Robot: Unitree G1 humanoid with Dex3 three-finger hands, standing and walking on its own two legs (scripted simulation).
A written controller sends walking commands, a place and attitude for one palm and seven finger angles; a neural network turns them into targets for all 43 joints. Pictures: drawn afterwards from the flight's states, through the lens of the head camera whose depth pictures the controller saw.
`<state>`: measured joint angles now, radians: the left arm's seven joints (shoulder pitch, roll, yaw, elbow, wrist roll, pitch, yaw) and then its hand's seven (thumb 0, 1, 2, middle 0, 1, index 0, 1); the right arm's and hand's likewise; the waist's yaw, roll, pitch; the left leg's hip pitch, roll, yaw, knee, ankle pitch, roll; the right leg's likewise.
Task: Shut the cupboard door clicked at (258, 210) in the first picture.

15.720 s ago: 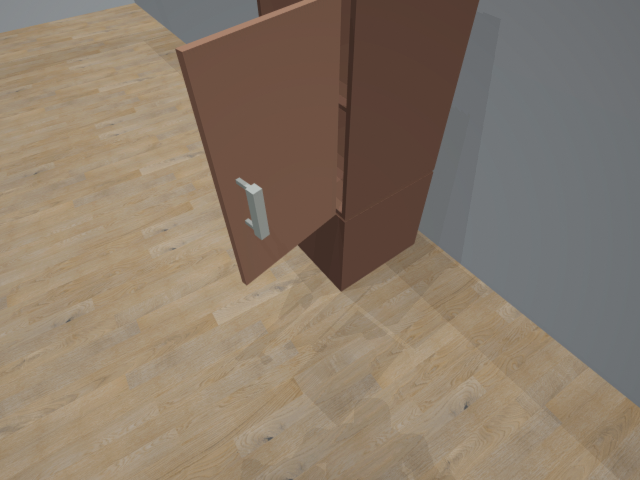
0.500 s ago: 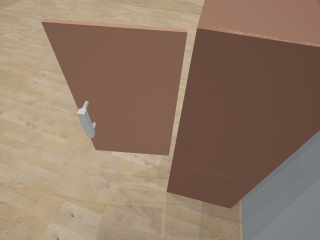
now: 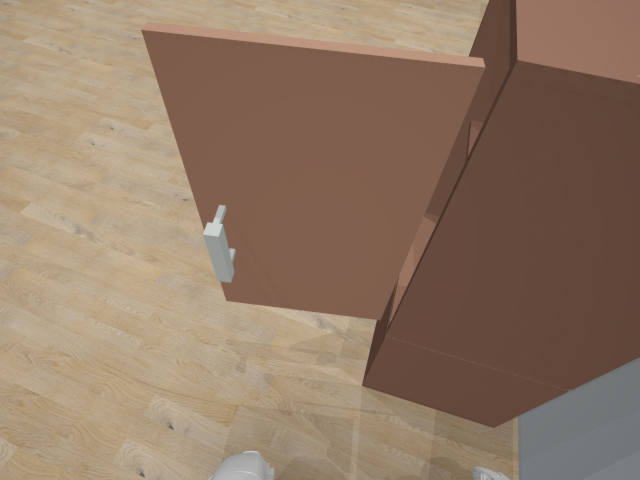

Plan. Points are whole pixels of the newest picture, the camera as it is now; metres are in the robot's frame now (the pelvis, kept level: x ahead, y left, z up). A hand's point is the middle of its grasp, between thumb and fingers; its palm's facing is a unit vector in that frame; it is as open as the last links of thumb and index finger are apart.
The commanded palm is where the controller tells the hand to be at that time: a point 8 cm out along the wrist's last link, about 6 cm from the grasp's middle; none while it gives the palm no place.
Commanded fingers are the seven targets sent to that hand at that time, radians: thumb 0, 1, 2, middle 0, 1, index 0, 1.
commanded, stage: come to a stop and stand still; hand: left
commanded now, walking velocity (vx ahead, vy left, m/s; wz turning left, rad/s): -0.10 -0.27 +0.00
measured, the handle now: (223, 244) +0.45 +0.20 -0.06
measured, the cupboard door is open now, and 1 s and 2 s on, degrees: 100 100 100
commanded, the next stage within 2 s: look again from close up in 1.70 s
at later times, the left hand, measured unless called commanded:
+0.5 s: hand out of the picture +0.03 +0.17 -0.15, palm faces +0.00 -0.98 -0.19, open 7.3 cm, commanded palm none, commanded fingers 0.00 0.90 0.90 -0.20 -0.30 -0.20 -0.30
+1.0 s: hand out of the picture +0.01 +0.19 -0.15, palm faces +0.00 -0.98 -0.20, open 7.4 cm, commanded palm none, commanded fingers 0.00 0.90 0.90 -0.20 -0.30 -0.20 -0.30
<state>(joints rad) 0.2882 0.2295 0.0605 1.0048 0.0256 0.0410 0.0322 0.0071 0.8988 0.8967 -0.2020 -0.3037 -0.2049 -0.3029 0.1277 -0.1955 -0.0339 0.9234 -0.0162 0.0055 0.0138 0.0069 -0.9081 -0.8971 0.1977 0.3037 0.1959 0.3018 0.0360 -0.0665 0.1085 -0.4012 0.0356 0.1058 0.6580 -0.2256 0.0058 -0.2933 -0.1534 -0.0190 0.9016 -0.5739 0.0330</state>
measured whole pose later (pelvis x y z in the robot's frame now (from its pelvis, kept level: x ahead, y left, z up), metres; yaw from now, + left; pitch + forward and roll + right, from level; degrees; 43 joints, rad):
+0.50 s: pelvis +0.00 -0.01 +0.02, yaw -1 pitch -1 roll +0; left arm 0.28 0.17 0.01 1.04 0.01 0.00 0.02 0.01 0.93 0.90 -0.20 -0.30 -0.20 -0.30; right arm 0.27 -0.16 0.00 1.10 -0.02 0.02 -0.02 0.01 -0.92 -0.90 0.20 0.30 0.20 0.30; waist -0.02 -0.02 0.03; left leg -0.26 0.05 0.05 0.49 -0.22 -0.03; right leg -0.17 0.03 -0.09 0.49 -0.31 -0.06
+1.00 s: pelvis +0.01 +0.02 +0.02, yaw -1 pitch -2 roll +0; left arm 0.32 0.13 -0.01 1.08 0.01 -0.02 0.04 0.01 0.90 0.90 -0.20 -0.30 -0.20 -0.30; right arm 0.30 -0.16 0.01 1.07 -0.02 -0.01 -0.02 0.02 -0.93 -0.90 0.20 0.30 0.20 0.30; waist -0.01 0.03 0.03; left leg -0.24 0.01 0.05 0.54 -0.28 0.02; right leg -0.16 0.00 -0.07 0.51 -0.32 -0.02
